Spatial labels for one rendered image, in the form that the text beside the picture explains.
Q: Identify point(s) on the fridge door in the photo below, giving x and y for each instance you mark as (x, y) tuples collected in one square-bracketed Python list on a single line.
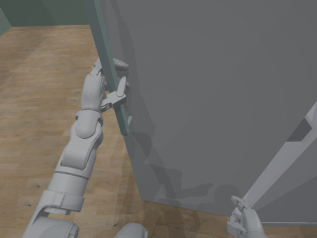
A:
[(216, 89)]

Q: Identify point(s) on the left robot upper arm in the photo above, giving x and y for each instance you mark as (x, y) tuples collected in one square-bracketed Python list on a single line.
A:
[(46, 227)]

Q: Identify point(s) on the robot left thigh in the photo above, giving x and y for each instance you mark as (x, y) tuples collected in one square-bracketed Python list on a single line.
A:
[(133, 230)]

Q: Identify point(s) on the handle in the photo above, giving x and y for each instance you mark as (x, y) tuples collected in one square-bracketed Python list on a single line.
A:
[(98, 29)]

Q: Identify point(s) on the robot right hand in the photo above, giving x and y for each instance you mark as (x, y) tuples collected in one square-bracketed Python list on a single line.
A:
[(239, 226)]

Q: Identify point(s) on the robot left hand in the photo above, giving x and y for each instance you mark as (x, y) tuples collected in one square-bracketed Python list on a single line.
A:
[(95, 87)]

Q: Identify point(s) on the left robot forearm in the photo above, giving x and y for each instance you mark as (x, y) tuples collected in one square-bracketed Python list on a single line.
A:
[(74, 168)]

